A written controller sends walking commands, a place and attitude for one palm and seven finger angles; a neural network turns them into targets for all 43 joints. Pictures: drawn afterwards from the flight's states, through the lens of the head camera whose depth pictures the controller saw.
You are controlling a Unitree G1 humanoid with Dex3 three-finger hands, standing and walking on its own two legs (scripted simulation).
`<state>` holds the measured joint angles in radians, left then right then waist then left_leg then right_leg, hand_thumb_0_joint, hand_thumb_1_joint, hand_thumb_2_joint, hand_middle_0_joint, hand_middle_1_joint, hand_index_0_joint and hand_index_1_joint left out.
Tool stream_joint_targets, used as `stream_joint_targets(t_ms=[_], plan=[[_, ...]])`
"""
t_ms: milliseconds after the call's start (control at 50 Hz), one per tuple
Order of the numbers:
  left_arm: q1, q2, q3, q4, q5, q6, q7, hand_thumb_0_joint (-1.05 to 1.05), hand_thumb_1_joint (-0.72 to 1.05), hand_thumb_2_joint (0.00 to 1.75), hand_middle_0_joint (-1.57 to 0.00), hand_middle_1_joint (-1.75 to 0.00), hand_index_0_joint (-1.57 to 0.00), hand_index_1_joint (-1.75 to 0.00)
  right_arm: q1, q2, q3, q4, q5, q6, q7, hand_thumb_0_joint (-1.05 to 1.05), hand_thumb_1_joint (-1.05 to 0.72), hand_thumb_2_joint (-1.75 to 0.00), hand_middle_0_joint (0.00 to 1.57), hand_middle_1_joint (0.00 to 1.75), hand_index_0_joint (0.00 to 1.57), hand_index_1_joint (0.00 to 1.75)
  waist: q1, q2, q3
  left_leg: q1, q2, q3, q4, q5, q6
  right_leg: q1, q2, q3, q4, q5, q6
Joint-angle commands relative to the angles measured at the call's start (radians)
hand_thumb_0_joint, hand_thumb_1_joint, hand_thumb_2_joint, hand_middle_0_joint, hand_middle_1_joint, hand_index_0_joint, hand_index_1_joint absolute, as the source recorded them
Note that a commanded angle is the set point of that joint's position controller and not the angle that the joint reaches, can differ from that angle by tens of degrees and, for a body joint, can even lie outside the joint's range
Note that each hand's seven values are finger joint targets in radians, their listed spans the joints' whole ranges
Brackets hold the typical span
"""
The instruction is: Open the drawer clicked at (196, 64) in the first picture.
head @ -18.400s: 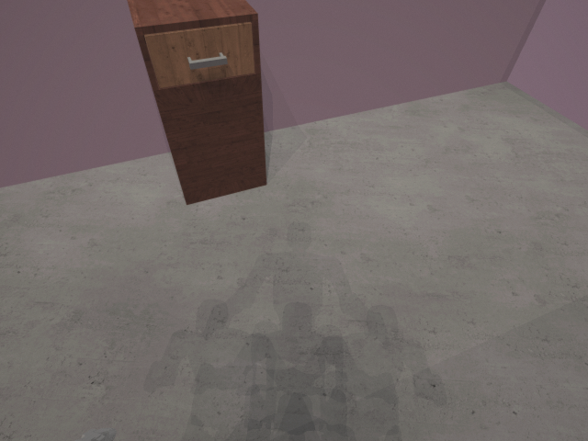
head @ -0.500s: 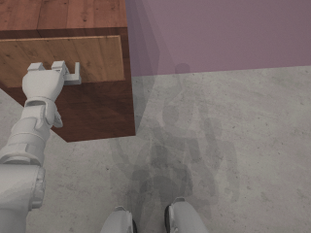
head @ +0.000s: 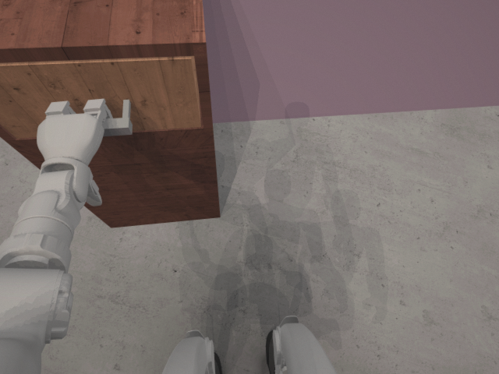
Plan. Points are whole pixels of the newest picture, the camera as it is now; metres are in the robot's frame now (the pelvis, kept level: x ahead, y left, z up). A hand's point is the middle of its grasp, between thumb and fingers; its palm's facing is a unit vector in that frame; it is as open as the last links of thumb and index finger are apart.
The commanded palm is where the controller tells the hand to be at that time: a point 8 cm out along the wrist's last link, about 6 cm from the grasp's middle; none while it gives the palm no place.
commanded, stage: close the thumb around the handle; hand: left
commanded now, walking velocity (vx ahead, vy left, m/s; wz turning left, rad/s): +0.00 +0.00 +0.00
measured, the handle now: (92, 118) +0.54 +0.25 +0.00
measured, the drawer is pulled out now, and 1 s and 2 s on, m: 0.00 0.01 0.11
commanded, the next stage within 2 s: pull the drawer open in 0.68 s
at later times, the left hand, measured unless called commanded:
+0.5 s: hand (92, 154) +0.48 +0.25 -0.02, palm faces -0.09 -0.02 -1.00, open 7.2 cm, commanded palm +0.46 +0.24 +0.03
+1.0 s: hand (91, 157) +0.47 +0.25 -0.02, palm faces -0.09 -0.04 -1.00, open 5.8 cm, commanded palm +0.44 +0.24 +0.03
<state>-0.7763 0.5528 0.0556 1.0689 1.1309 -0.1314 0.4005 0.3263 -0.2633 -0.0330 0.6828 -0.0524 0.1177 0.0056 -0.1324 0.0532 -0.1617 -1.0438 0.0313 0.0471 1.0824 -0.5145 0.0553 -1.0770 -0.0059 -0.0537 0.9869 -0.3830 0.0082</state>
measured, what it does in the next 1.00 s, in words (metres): stands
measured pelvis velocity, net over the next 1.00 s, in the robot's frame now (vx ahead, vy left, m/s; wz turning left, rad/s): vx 0.01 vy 0.00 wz -0.02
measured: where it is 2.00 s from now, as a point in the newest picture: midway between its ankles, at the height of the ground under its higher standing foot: outside the picture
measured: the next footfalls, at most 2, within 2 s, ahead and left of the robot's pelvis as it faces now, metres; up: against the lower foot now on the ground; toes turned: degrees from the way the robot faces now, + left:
none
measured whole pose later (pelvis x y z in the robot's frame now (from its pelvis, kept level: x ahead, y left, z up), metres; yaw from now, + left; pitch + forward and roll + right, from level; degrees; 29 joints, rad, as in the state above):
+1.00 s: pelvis +0.01 +0.00 +0.01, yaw -1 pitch +26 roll -2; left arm -0.69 0.54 0.08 1.00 1.11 -0.13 0.40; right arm 0.32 -0.26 -0.04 0.67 -0.04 0.13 0.01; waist -0.13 0.05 -0.16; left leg -0.99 0.04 0.07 1.04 -0.51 0.05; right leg -1.04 0.01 -0.03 0.96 -0.38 0.01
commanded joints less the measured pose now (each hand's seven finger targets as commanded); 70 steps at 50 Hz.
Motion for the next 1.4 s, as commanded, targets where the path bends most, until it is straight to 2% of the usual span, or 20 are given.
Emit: stream_joint_targets(t_ms=[0, 140, 180, 360, 460, 560, 620, 680, 760, 780, 820, 900, 920, 1140, 1160, 1260, 1300, 1320, 1360, 1380], plan=[[-0.343, 0.219, 0.035, -0.164, -0.011, -0.003, 0.045, 0.00, -0.39, 0.35, -0.31, -1.21, -0.31, -1.21, 0.173, -0.177, -0.068, -0.032, 0.001, -0.010, -0.008, 0.00, -0.90, -0.90, 0.20, 0.30, 0.20, 0.30, -0.010, 0.076, -0.491, 0.376, -0.007, -0.089, -0.124, 0.538, -0.022, 0.247, 0.046, -0.001, -0.072, 0.279, -0.048], [-0.374, 0.177, 0.010, -0.162, -0.013, 0.010, 0.054, 0.00, 0.00, 0.52, -0.34, -1.25, -0.34, -1.25, 0.175, -0.172, -0.074, -0.019, -0.001, -0.013, -0.005, 0.00, -0.90, -0.90, 0.20, 0.30, 0.20, 0.30, -0.027, 0.072, -0.478, 0.390, -0.006, -0.087, -0.125, 0.535, -0.021, 0.237, 0.047, -0.002, -0.085, 0.273, -0.049], [-0.374, 0.226, 0.041, -0.152, -0.014, 0.012, 0.053, 0.00, 0.12, 0.56, -0.34, -1.27, -0.34, -1.27, 0.172, -0.178, -0.066, -0.019, -0.002, -0.012, -0.007, 0.00, -0.90, -0.90, 0.20, 0.30, 0.20, 0.30, -0.016, 0.056, -0.480, 0.350, -0.013, -0.078, -0.130, 0.505, -0.016, 0.272, 0.045, 0.004, -0.084, 0.280, -0.050], [-0.344, 0.226, 0.037, -0.160, -0.011, 0.000, 0.043, 0.00, 0.62, 0.78, -0.38, -1.32, -0.38, -1.32, 0.167, -0.172, -0.065, -0.032, 0.001, -0.017, -0.009, 0.00, -0.90, -0.90, 0.20, 0.30, 0.20, 0.30, -0.006, 0.082, -0.482, 0.340, -0.019, -0.066, -0.131, 0.493, -0.013, 0.288, 0.045, 0.010, -0.084, 0.288, -0.050], [-0.327, 0.233, 0.046, -0.155, -0.016, -0.006, 0.043, 0.00, 0.90, 0.90, -0.40, -1.35, -0.40, -1.35, 0.171, -0.173, -0.066, -0.032, 0.002, -0.018, -0.010, 0.00, -0.90, -0.90, 0.20, 0.30, 0.20, 0.30, -0.007, 0.049, -0.480, 0.321, -0.020, -0.060, -0.125, 0.495, -0.008, 0.309, 0.045, 0.014, -0.085, 0.311, -0.047], [-0.326, 0.267, 0.063, -0.136, -0.015, -0.003, 0.042, 0.00, 0.90, 0.90, -0.40, -1.35, -0.40, -1.35, 0.172, -0.178, -0.063, -0.028, 0.003, -0.017, -0.012, 0.00, -0.90, -0.90, 0.20, 0.30, 0.20, 0.30, -0.008, 0.031, -0.468, 0.289, -0.023, -0.055, -0.124, 0.472, -0.005, 0.319, 0.043, 0.019, -0.085, 0.312, -0.045], [-0.333, 0.289, 0.080, -0.157, -0.015, -0.006, 0.045, 0.00, 0.90, 0.90, -0.40, -1.35, -0.40, -1.35, 0.173, -0.180, -0.065, -0.026, 0.002, -0.016, -0.013, 0.00, -0.90, -0.90, 0.20, 0.30, 0.20, 0.30, -0.001, 0.058, -0.506, 0.308, -0.023, -0.054, -0.118, 0.500, -0.007, 0.325, 0.043, 0.021, -0.076, 0.333, -0.045], [-0.330, 0.258, 0.064, -0.147, -0.023, -0.001, 0.043, 0.00, 0.90, 0.90, -0.40, -1.35, -0.40, -1.35, 0.174, -0.177, -0.066, -0.027, 0.002, -0.015, -0.011, 0.00, -0.90, -0.90, 0.20, 0.30, 0.20, 0.30, -0.011, 0.036, -0.502, 0.314, -0.022, -0.055, -0.120, 0.507, -0.005, 0.328, 0.043, 0.019, -0.083, 0.337, -0.043], [-0.330, 0.298, 0.079, -0.138, -0.024, 0.001, 0.039, 0.00, 0.90, 0.90, -0.40, -1.35, -0.40, -1.35, 0.171, -0.182, -0.059, -0.032, 0.005, -0.012, -0.014, 0.00, -0.90, -0.90, 0.20, 0.30, 0.20, 0.30, -0.004, 0.033, -0.482, 0.273, -0.029, -0.047, -0.122, 0.471, -0.003, 0.348, 0.042, 0.024, -0.083, 0.331, -0.042], [-0.308, 0.307, 0.090, -0.149, -0.024, -0.002, 0.035, 0.00, 0.90, 0.90, -0.40, -1.35, -0.40, -1.35, 0.167, -0.181, -0.059, -0.035, 0.003, -0.011, -0.014, 0.00, -0.90, -0.90, 0.20, 0.30, 0.20, 0.30, 0.012, 0.055, -0.500, 0.295, -0.028, -0.050, -0.127, 0.491, -0.006, 0.353, 0.042, 0.024, -0.078, 0.338, -0.046], [-0.247, 0.254, 0.069, -0.152, -0.027, -0.003, 0.033, 0.00, 0.90, 0.90, -0.40, -1.35, -0.40, -1.35, 0.163, -0.175, -0.063, -0.043, 0.005, -0.008, -0.011, 0.00, -0.90, -0.90, 0.20, 0.30, 0.20, 0.30, 0.020, 0.060, -0.506, 0.333, -0.024, -0.051, -0.129, 0.525, -0.010, 0.336, 0.046, 0.018, -0.078, 0.342, -0.047], [-0.134, 0.242, 0.092, -0.205, -0.041, -0.019, 0.031, 0.00, 0.90, 0.90, -0.40, -1.35, -0.40, -1.35, 0.155, -0.171, -0.068, -0.058, 0.007, -0.004, -0.004, 0.00, -0.90, -0.90, 0.20, 0.30, 0.20, 0.30, 0.059, 0.059, -0.525, 0.374, -0.017, -0.052, -0.148, 0.581, -0.015, 0.377, 0.047, 0.014, -0.082, 0.374, -0.049], [-0.100, 0.209, 0.074, -0.202, -0.045, -0.018, 0.030, 0.00, 0.90, 0.90, -0.40, -1.35, -0.40, -1.35, 0.148, -0.168, -0.070, -0.064, 0.008, -0.003, -0.002, 0.00, -0.90, -0.90, 0.20, 0.30, 0.20, 0.30, 0.056, 0.040, -0.517, 0.372, -0.016, -0.050, -0.150, 0.571, -0.014, 0.382, 0.049, 0.013, -0.089, 0.370, -0.048], [0.129, 0.161, 0.094, -0.330, -0.055, -0.009, 0.071, 0.00, 0.90, 0.90, -0.40, -1.35, -0.40, -1.35, 0.108, -0.161, -0.084, -0.079, 0.013, 0.006, 0.011, 0.00, -0.90, -0.90, 0.20, 0.30, 0.20, 0.30, 0.094, 0.006, -0.452, 0.395, -0.009, -0.029, -0.198, 0.648, -0.012, 0.466, 0.045, 0.022, -0.121, 0.462, -0.050], [0.179, 0.165, 0.107, -0.332, -0.060, 0.000, 0.075, 0.00, 0.90, 0.90, -0.40, -1.35, -0.40, -1.35, 0.104, -0.162, -0.084, -0.083, 0.014, 0.009, 0.013, 0.00, -0.90, -0.90, 0.20, 0.30, 0.20, 0.30, 0.109, -0.001, -0.445, 0.388, -0.012, -0.027, -0.204, 0.649, -0.013, 0.486, 0.044, 0.022, -0.122, 0.466, -0.052], [0.231, 0.135, 0.093, -0.346, -0.057, 0.037, 0.084, 0.00, 0.90, 0.90, -0.40, -1.35, -0.40, -1.35, 0.085, -0.163, -0.085, -0.091, 0.016, 0.015, 0.016, 0.00, -0.90, -0.90, 0.20, 0.30, 0.20, 0.30, 0.104, -0.017, -0.392, 0.408, -0.008, -0.030, -0.213, 0.677, -0.017, 0.470, 0.045, 0.015, -0.130, 0.466, -0.051], [0.252, 0.150, 0.110, -0.397, -0.052, 0.044, 0.086, 0.00, 0.90, 0.90, -0.40, -1.35, -0.40, -1.35, 0.080, -0.162, -0.087, -0.100, 0.016, 0.016, 0.014, 0.00, -0.90, -0.90, 0.20, 0.30, 0.20, 0.30, 0.119, 0.001, -0.432, 0.445, -0.003, -0.037, -0.217, 0.746, -0.020, 0.487, 0.040, 0.018, -0.123, 0.498, -0.051], [0.291, 0.102, 0.079, -0.407, -0.059, 0.055, 0.084, 0.00, 0.90, 0.90, -0.40, -1.35, -0.40, -1.35, 0.074, -0.157, -0.089, -0.110, 0.018, 0.016, 0.016, 0.00, -0.90, -0.90, 0.20, 0.30, 0.20, 0.30, 0.117, 0.010, -0.434, 0.458, -0.003, -0.036, -0.217, 0.757, -0.022, 0.489, 0.042, 0.017, -0.128, 0.499, -0.051], [0.308, 0.093, 0.072, -0.420, -0.061, 0.069, 0.081, 0.00, 0.90, 0.90, -0.40, -1.35, -0.40, -1.35, 0.064, -0.156, -0.088, -0.115, 0.022, 0.015, 0.017, 0.00, -0.90, -0.90, 0.20, 0.30, 0.20, 0.30, 0.116, -0.008, -0.403, 0.455, -0.001, -0.036, -0.225, 0.742, -0.023, 0.492, 0.043, 0.014, -0.137, 0.493, -0.052], [0.315, 0.095, 0.076, -0.454, -0.064, 0.072, 0.078, 0.00, 0.90, 0.90, -0.40, -1.35, -0.40, -1.35, 0.056, -0.156, -0.086, -0.122, 0.022, 0.015, 0.016, 0.00, -0.90, -0.90, 0.20, 0.30, 0.20, 0.30, 0.124, 0.021, -0.414, 0.473, 0.000, -0.040, -0.227, 0.778, -0.024, 0.493, 0.040, 0.015, -0.134, 0.504, -0.055]])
